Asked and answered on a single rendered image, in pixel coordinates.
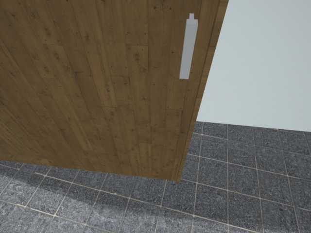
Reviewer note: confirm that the wardrobe door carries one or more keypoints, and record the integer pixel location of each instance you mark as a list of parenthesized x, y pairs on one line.
[(94, 84), (13, 142)]

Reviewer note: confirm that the handle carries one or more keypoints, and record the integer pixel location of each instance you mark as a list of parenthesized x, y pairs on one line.
[(188, 46)]

